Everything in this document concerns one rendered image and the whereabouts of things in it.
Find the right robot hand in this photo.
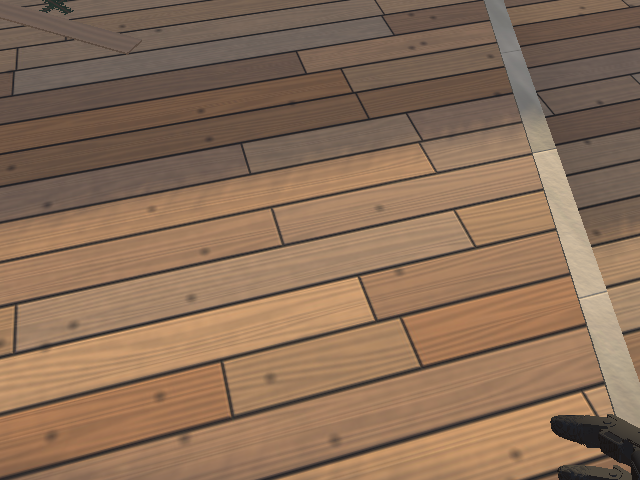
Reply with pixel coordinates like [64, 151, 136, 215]
[550, 414, 640, 480]

